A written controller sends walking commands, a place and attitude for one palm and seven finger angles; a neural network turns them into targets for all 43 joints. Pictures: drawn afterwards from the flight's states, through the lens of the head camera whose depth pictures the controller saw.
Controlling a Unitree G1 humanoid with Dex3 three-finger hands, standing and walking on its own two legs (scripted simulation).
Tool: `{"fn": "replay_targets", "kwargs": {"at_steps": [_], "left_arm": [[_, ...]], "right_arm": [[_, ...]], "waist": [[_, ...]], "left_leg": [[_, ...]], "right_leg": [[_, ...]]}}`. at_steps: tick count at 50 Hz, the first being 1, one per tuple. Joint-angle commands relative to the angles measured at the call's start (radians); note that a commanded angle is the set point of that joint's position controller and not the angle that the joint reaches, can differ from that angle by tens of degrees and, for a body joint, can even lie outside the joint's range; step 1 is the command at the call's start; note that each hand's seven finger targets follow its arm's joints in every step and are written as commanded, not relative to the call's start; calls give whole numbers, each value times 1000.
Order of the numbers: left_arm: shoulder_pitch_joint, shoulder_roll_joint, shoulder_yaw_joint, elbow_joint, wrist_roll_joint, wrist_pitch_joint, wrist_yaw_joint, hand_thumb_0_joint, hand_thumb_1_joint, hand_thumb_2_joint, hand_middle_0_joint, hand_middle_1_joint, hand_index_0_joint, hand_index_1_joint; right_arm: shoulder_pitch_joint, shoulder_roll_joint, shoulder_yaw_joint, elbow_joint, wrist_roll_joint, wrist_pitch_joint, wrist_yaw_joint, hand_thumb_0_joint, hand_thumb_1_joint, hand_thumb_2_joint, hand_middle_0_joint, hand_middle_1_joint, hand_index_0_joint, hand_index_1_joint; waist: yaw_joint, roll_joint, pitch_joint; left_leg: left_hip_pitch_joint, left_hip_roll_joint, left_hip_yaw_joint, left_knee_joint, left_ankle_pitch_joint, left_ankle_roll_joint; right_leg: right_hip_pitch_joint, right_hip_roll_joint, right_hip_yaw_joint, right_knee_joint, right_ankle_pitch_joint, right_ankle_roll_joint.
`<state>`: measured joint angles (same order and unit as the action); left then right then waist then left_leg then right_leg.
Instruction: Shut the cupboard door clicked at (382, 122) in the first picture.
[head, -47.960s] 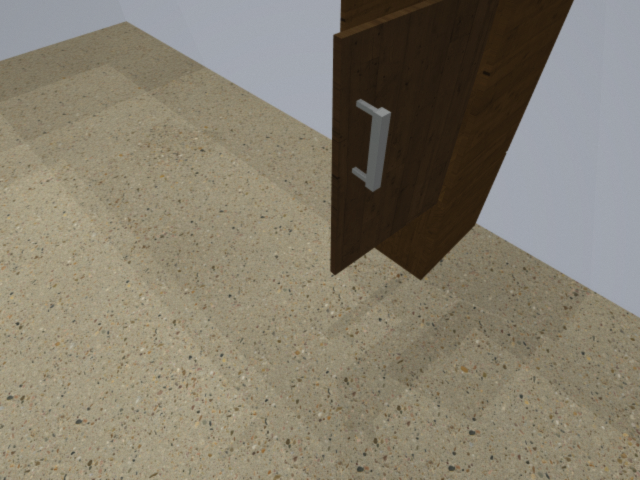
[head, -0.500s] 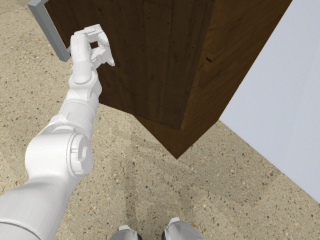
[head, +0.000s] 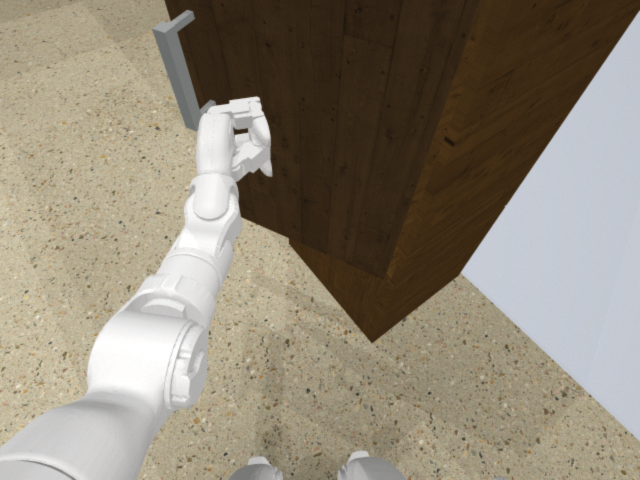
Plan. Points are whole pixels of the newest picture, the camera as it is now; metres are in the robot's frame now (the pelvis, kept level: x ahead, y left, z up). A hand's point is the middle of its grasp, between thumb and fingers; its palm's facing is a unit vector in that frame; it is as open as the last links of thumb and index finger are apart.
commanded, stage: draw the hand back to the body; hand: left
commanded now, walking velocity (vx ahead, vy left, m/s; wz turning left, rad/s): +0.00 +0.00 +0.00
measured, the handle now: (190, 74) +0.68 +0.14 +0.11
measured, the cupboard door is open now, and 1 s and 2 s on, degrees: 26 26 26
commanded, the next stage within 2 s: step back with the hand held close in 1.66 s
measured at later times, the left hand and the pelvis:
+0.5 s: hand (167, 197) +0.40 +0.13 +0.15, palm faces +0.00 -1.00 +0.01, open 3.1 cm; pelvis +0.02 +0.02 +0.03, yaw -2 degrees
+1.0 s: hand out of the picture +0.27 +0.24 +0.19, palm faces +0.25 -0.93 -0.27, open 4.0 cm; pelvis +0.02 +0.03 +0.05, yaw +1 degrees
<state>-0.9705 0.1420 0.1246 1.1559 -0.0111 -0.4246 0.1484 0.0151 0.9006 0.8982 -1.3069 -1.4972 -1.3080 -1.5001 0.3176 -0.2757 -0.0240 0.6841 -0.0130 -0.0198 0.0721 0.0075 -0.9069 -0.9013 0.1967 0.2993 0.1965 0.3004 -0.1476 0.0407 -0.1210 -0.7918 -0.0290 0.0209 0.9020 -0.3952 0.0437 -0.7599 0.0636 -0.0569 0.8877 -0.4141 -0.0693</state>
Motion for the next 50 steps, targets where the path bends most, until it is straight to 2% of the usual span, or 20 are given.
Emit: {"fn": "replay_targets", "kwargs": {"at_steps": [1, 3, 4, 7, 9, 12, 16, 18, 19, 22, 24, 29, 30, 31, 33, 37, 41, 43, 48, 50], "left_arm": [[-497, 224, 99, -69, -32, 57, 29, 0, 900, 900, -1300, -1500, -1300, -1500], [-497, 214, 118, -82, -63, 52, 15, 0, 900, 900, -1300, -1500, -1300, -1500], [-537, 201, 109, -111, -70, 31, 8, 0, 900, 900, -1300, -1500, -1300, -1500], [-364, 275, 186, -286, -65, -78, -23, 0, 900, 900, -1300, -1500, -1300, -1500], [-236, 230, 132, -374, -42, -112, -53, 0, 900, 900, -1300, -1500, -1300, -1500], [6, 186, 83, -409, -40, -36, -100, 0, 900, 900, -1300, -1500, -1300, -1500], [49, 124, 29, -691, -148, 105, -148, 0, 900, 900, -1300, -1500, -1300, -1500], [37, 141, 31, -860, -178, 122, -151, 0, 900, 900, -1300, -1500, -1300, -1500], [37, 127, 5, -915, -180, 124, -151, 0, 900, 900, -1300, -1500, -1300, -1500], [103, 172, 2, -1038, -152, 108, -141, 0, 900, 900, -1300, -1500, -1300, -1500], [214, 138, -36, -1015, -138, 129, -152, 0, 900, 900, -1300, -1500, -1300, -1500], [453, 150, -13, -992, -188, 300, -218, 0, 900, 900, -1163, -1350, -1163, -1350], [428, 186, -76, -1150, -119, 256, -179, 0, 900, 900, -1135, -1320, -1135, -1320], [516, 198, -39, -1130, -115, 258, -156, 0, 900, 900, -1107, -1290, -1107, -1290], [590, 211, -37, -1206, -115, 277, -143, 0, 900, 900, -1053, -1230, -1053, -1230], [616, 254, -12, -1355, -94, 303, -113, 0, 900, 900, -943, -1110, -943, -1110], [698, 274, 16, -1500, -79, 315, -83, 0, 900, 900, -832, -990, -832, -990], [790, 267, 19, -1538, -79, 324, -77, 0, 900, 900, -777, -930, -777, -930], [995, 273, 66, -1566, -77, 335, -70, 0, 900, 900, -640, -780, -640, -780], [1062, 297, 110, -1592, -74, 332, -67, 0, 900, 900, -585, -720, -585, -720]], "right_arm": [[186, -146, -28, -67, 4, 4, -17, 0, -900, -900, 200, 300, 200, 300], [177, -143, -23, -81, 3, 1, -20, 0, -900, -900, 200, 300, 200, 300], [180, -140, -22, -82, -3, -5, -20, 0, -900, -900, 200, 300, 200, 300], [174, -136, -32, -123, -11, -16, -11, 0, -900, -900, 200, 300, 200, 300], [162, -124, -35, -138, -6, -19, -1, 0, -900, -900, 200, 300, 200, 300], [155, -126, -42, -164, 15, 2, 3, 0, -900, -900, 200, 300, 200, 300], [79, -120, -45, -204, 56, 9, -26, 0, -900, -900, 200, 300, 200, 300], [35, -111, -38, -210, 67, -5, -47, 0, -900, -900, 200, 300, 200, 300], [17, -105, -33, -208, 65, -17, -56, 0, -900, -900, 200, 300, 200, 300], [-17, -99, -23, -198, 63, -42, -74, 0, -900, -900, 200, 300, 200, 300], [-55, -90, -13, -197, 67, -54, -75, 0, -900, -900, 200, 300, 200, 300], [-148, -97, 4, -242, 92, -34, -87, 0, -900, -900, 200, 300, 200, 300], [-176, -62, 7, -267, 85, -13, -98, 0, -900, -900, 200, 300, 200, 300], [-186, -66, 7, -264, 79, -1, -107, 0, -900, -900, 200, 300, 200, 300], [-209, -62, 18, -276, 79, 17, -115, 0, -900, -900, 200, 300, 200, 300], [-240, -58, 32, -279, 71, 30, -130, 0, -900, -900, 200, 300, 200, 300], [-254, -48, 46, -278, 59, 16, -132, 0, -900, -900, 200, 300, 200, 300], [-258, -47, 49, -276, 53, 11, -132, 0, -900, -900, 200, 300, 200, 300], [-270, -51, 45, -273, 45, 8, -128, 0, -900, -900, 200, 300, 200, 300], [-272, -53, 41, -269, 42, 8, -127, 0, -900, -900, 200, 300, 200, 300]], "waist": [[-45, -134, -336], [-33, -126, -364], [-43, -131, -375], [60, -55, -535], [78, -11, -555], [91, -79, -448], [88, -127, -358], [98, -75, -353], [94, -62, -322], [102, 1, -263], [109, 27, -207], [148, -72, -137], [130, -96, -92], [137, -116, -83], [149, -106, -92], [148, -1, -60], [156, 86, -81], [160, 79, -69], [175, -15, 4], [182, -10, 5]], "left_leg": [[195, -2, -44, -117, 135, 6], [201, -3, -42, -115, 178, 3], [203, -2, -45, -109, 187, 4], [301, 0, -36, -106, 335, -6], [365, 8, -30, -100, 404, -9], [361, 12, -13, -137, 392, 0], [421, 17, 0, -200, 339, 11], [487, 21, -8, -226, 355, 11], [507, 24, -14, -233, 349, 12], [552, 29, -31, -260, 339, 9], [560, 32, -42, -283, 307, 3], [522, 26, -45, -344, 222, 0], [547, 24, -50, -387, 218, -5], [551, 30, -50, -398, 212, -4], [581, 34, -54, -422, 236, -2], [662, 43, -66, -474, 264, -9], [742, 51, -91, -518, 321, -25], [750, 54, -93, -533, 354, -28], [726, 60, -96, -569, 361, -37], [726, 60, -94, -569, 391, -43]], "right_leg": [[213, -28, 95, -187, 290, 77], [240, -28, 95, -178, 346, 72], [239, -26, 95, -169, 359, 72], [340, -23, 88, -117, 492, 50], [327, -19, 76, -107, 529, 45], [354, -13, 72, -155, 539, 57], [414, -13, 74, -250, 520, 82], [427, -15, 65, -267, 502, 72], [415, -12, 60, -273, 479, 67], [390, -14, 53, -281, 418, 54], [360, -18, 45, -291, 360, 49], [433, -36, 46, -344, 298, 48], [453, -57, 88, -399, 283, 51], [483, -60, 91, -414, 280, 55], [530, -68, 89, -429, 302, 54], [555, -60, 76, -477, 301, 42], [599, -54, 57, -506, 321, 31], [624, -55, 55, -520, 337, 31], [650, -51, 42, -547, 329, 34], [664, -50, 39, -547, 345, 34]]}}
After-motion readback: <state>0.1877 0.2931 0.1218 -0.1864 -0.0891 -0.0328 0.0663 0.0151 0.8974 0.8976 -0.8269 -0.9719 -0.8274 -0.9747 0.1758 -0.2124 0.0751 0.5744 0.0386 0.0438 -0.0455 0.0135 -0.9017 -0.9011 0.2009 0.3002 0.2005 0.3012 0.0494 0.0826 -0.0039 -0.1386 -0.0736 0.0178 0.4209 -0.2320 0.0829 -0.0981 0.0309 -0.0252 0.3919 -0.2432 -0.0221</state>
